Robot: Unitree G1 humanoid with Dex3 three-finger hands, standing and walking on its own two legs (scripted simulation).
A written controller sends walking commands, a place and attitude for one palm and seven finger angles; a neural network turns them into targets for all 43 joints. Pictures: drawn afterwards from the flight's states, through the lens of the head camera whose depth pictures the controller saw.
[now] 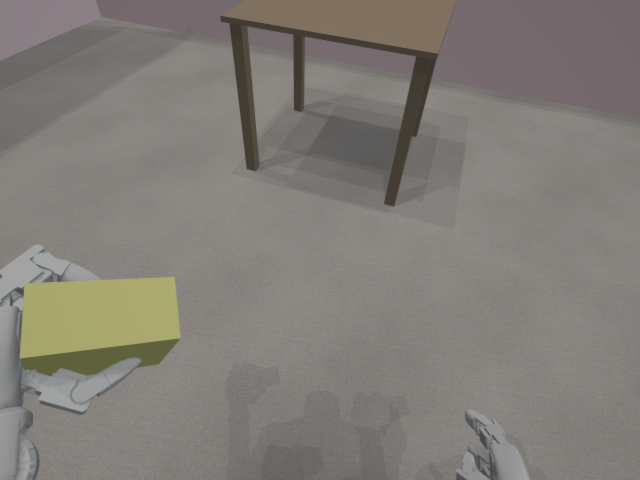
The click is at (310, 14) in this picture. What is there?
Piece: table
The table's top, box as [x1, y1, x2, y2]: [220, 0, 456, 59]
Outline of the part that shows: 220,17 221,21 436,59 456,0 245,0 222,14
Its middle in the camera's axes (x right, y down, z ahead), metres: +0.13 -1.00 +1.66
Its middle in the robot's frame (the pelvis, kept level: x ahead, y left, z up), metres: +1.91 -0.01 -0.05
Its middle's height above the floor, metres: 0.72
